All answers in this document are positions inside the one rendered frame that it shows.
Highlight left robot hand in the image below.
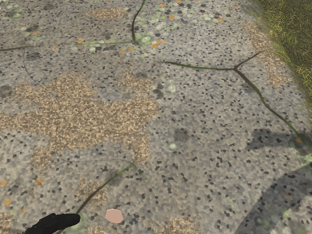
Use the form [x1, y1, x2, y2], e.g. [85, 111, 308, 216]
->
[22, 213, 81, 234]

